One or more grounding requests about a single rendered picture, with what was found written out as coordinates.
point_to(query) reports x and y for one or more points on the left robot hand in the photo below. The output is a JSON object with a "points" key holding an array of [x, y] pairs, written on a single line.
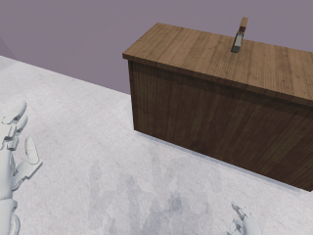
{"points": [[11, 127]]}

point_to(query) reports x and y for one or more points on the left robot forearm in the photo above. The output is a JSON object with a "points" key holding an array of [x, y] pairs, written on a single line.
{"points": [[9, 223]]}

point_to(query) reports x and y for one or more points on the counter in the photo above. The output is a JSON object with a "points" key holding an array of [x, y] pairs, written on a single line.
{"points": [[252, 108]]}

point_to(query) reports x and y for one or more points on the tap lever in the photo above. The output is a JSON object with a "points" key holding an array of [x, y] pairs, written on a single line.
{"points": [[238, 42]]}

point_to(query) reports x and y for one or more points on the right robot hand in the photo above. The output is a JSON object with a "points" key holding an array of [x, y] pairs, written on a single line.
{"points": [[247, 226]]}

